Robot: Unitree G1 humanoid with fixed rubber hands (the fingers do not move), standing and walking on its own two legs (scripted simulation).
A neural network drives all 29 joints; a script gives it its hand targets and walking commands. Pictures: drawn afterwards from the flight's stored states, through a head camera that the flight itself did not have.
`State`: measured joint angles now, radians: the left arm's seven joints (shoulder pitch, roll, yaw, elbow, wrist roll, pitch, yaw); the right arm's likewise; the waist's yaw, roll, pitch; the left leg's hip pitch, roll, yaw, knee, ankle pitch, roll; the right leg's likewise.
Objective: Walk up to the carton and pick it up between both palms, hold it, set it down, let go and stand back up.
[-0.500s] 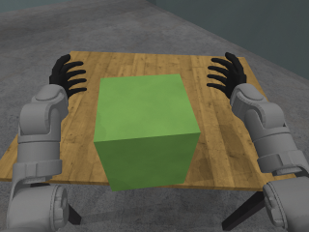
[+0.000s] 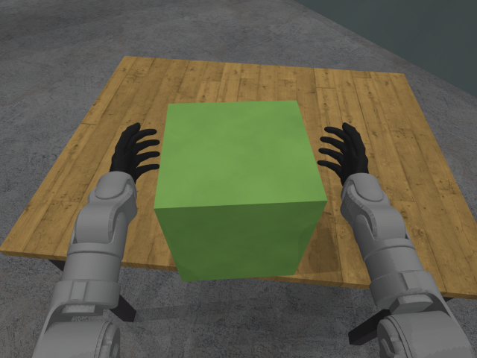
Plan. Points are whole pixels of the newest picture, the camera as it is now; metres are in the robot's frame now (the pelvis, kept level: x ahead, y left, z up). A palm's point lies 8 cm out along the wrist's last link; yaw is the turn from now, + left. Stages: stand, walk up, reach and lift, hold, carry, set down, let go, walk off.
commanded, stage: reach and lift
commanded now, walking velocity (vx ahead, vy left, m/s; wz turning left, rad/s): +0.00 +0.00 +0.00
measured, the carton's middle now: (236, 196) +0.37 +0.04 +0.05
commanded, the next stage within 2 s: none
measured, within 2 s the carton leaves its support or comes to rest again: neither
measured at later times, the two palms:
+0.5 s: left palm (142, 177) +0.37 +0.19 +0.09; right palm (332, 169) +0.40 -0.12 +0.10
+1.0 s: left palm (147, 175) +0.37 +0.19 +0.10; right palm (329, 173) +0.40 -0.12 +0.10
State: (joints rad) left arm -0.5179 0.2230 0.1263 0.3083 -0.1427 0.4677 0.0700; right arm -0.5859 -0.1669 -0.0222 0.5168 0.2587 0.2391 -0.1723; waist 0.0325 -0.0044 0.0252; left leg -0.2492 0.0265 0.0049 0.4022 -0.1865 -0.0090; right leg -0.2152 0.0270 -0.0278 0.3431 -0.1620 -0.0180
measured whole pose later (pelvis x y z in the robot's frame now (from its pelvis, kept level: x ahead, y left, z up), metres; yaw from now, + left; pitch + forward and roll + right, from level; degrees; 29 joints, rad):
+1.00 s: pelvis +0.01 +0.01 +0.00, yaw +0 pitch +1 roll -1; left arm -0.50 0.06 0.13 0.29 0.00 0.39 0.15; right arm -0.59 -0.09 0.05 0.55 0.25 0.13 -0.26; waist 0.02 0.00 0.06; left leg -0.23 0.02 0.00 0.43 -0.21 0.00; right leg -0.17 0.03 -0.03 0.33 -0.17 -0.01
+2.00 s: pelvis +0.01 +0.01 +0.00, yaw +2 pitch -3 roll -1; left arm -0.47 -0.07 0.28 0.39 0.27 0.28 0.00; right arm -0.53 0.04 -0.18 0.69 -0.04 -0.02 -0.13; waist 0.00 -0.05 0.02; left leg -0.11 0.00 -0.02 0.32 -0.16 0.00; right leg -0.05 0.01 -0.05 0.24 -0.14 0.00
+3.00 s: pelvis +0.01 +0.01 +0.00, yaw +3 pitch -4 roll -1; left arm -0.51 -0.03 0.19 0.19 0.22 0.46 0.08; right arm -0.59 -0.07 -0.02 0.57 0.18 0.07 -0.18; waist -0.07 -0.06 0.03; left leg -0.10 0.01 -0.02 0.37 -0.19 0.01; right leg -0.02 0.00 -0.09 0.26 -0.16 0.00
